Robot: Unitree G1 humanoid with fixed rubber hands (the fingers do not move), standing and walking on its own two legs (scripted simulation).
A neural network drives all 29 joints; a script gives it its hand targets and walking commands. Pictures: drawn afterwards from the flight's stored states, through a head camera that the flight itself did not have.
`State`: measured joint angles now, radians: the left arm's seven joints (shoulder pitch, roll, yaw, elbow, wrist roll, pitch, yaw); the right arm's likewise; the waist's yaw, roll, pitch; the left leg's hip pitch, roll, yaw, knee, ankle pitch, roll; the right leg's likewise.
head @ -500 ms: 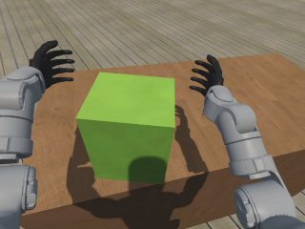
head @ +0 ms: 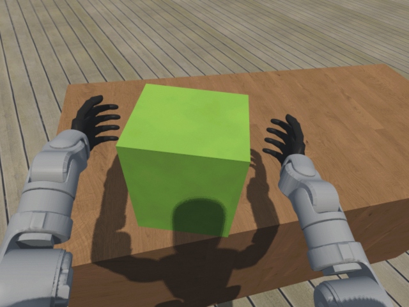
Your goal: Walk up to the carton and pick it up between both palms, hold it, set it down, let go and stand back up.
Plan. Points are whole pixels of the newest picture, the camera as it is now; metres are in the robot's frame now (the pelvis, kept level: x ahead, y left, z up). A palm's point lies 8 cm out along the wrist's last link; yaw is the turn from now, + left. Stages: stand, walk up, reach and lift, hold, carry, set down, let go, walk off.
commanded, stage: reach and lift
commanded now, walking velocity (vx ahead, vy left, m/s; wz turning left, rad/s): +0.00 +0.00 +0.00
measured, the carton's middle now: (189, 165) +0.42 -0.02 +0.06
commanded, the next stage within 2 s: none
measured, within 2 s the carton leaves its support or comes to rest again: neither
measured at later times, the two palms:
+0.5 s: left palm (112, 142) +0.45 +0.13 +0.12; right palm (271, 164) +0.37 -0.18 +0.10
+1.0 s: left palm (114, 140) +0.45 +0.13 +0.12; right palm (266, 156) +0.38 -0.16 +0.12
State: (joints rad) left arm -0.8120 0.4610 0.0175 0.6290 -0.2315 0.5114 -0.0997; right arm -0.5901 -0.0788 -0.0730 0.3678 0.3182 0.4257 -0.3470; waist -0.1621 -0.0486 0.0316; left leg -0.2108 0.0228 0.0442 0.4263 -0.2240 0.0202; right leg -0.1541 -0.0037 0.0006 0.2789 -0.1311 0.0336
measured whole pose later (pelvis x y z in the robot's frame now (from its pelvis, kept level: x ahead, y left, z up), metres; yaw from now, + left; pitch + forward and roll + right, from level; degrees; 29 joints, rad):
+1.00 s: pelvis -0.01 +0.00 +0.00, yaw +0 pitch +4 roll -2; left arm -0.92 0.27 0.06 0.94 -0.05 0.24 -0.05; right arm -0.74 0.06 -0.09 0.75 0.23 0.09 -0.41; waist -0.16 -0.05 -0.03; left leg -0.31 0.03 0.05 0.45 -0.21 0.02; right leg -0.25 0.00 0.00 0.30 -0.12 0.03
